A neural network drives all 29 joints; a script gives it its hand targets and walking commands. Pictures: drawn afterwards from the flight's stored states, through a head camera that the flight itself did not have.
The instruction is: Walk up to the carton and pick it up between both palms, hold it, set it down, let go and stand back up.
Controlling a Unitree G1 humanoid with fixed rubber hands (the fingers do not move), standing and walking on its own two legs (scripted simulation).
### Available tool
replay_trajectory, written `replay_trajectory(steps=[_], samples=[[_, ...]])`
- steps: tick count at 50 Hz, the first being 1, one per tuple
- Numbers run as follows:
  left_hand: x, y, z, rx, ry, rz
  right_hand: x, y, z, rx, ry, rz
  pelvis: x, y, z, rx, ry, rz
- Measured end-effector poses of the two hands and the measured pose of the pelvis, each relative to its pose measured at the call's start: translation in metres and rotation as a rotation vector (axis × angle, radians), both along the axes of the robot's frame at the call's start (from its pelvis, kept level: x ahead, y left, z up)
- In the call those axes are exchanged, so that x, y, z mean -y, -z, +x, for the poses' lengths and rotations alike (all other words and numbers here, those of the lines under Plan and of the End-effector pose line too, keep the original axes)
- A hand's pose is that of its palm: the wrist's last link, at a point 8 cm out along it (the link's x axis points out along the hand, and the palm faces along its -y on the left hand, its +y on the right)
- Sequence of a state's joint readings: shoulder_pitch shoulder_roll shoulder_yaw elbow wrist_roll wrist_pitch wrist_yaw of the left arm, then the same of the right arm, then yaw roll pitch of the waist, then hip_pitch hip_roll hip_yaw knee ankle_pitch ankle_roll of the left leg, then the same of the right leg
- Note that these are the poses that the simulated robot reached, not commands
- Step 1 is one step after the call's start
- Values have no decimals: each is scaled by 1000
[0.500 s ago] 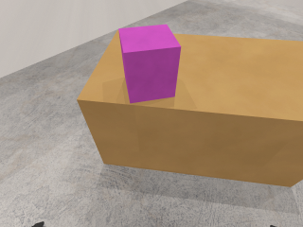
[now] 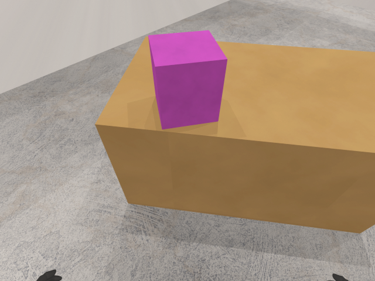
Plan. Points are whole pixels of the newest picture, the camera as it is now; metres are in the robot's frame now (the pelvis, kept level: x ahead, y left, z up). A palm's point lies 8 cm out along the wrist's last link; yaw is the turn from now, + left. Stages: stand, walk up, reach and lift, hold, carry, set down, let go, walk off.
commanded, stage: walk up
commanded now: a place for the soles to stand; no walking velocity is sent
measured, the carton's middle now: (185, 80) +0.75 +0.04 +0.01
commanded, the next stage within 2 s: none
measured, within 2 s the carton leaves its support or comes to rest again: neither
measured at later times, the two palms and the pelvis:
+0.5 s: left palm (36, 276) +0.16 +0.33 -0.07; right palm out of the picture +0.10 -0.34 -0.09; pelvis +0.07 +0.00 +0.00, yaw +3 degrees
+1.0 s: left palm (36, 244) +0.22 +0.35 -0.06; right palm (327, 234) +0.26 -0.31 -0.07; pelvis +0.15 +0.02 +0.01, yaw +3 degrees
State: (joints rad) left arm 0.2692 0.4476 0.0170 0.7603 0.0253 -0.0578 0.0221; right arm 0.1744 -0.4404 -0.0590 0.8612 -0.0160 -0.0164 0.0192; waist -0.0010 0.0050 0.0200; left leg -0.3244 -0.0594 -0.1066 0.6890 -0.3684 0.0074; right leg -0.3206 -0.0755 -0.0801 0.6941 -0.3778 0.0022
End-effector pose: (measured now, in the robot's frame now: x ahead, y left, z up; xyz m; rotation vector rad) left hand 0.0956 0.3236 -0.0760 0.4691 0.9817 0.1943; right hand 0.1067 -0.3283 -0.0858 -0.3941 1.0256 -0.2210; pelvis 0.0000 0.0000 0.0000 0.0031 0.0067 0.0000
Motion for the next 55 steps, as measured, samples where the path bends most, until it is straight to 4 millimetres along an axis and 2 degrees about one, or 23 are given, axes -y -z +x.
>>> replay_trajectory(steps=[5, 10, 13, 17, 22, 25, 28, 32, 36, 39, 45, 51, 53, 55], samples=[[-5, 0, -1, 3, 4, -7, -4, -4, 4, 17, -17, 11, -4, 0, 2, 2, 0, -3], [-23, 3, 4, -11, 0, -14, -14, -9, 14, 20, -54, -2, -19, 2, 13, 1, -12, -10], [-28, 1, 13, -6, -11, -17, -18, -9, 2, -29, -54, -6, -23, -1, 24, 5, -28, -19], [-26, -1, 29, 2, -22, -26, -11, -11, -17, -128, -41, -32, -20, -6, 39, 18, -51, -22], [-15, 0, 47, -25, -7, -20, 1, -4, -16, -174, -32, -30, -9, -3, 55, 38, -52, -5], [-3, -2, 61, -31, -1, -5, 10, 4, -2, -170, -38, -12, 3, 0, 67, 28, -51, 13], [10, -4, 73, -27, 4, 12, 20, 13, 28, -123, -57, 9, 18, 4, 80, 29, -50, 27], [17, -19, 73, -40, -9, 32, 23, 6, 77, -21, -79, 33, 27, -4, 96, 38, -50, 43], [15, -34, 78, -44, -16, 56, 26, -2, 110, 30, -101, 37, 27, -12, 110, 42, -50, 46], [11, -37, 84, -44, -16, 59, 23, -4, 122, 35, -106, 39, 24, -13, 118, 49, -50, 42], [-3, -29, 103, -39, -15, 40, 9, -7, 137, 18, -109, 40, 9, -12, 135, 41, -51, 23], [-32, -6, 122, -44, -16, -2, -19, -11, 156, 6, -112, 0, -23, -2, 155, 28, -55, -20], [-41, 6, 127, -47, -19, -19, -30, -8, 157, -3, -105, -11, -33, 3, 161, 51, -57, -18], [-44, 8, 132, -48, -31, -37, -39, -12, 155, -17, -94, -7, -38, 0, 168, 55, -63, -19]])
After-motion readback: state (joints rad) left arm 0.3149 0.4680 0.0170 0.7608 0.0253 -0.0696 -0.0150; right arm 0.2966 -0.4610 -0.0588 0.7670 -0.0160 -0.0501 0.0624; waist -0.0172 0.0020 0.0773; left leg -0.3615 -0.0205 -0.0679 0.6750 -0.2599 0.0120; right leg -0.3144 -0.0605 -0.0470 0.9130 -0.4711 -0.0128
